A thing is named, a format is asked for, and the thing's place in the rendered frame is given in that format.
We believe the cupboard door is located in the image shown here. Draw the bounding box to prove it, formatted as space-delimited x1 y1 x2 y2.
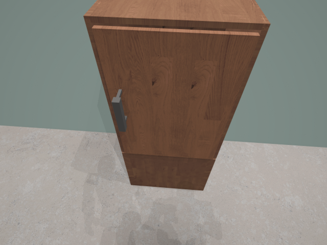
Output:
92 26 260 159

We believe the handle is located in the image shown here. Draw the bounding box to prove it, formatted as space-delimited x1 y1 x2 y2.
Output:
111 89 127 132

